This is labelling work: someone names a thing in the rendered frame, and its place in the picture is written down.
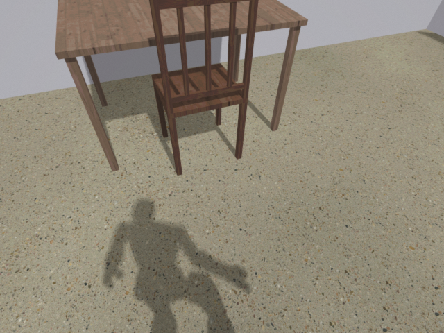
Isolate table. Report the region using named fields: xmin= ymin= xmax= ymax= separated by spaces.
xmin=55 ymin=0 xmax=308 ymax=171

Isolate chair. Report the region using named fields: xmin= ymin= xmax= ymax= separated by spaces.
xmin=149 ymin=0 xmax=259 ymax=176

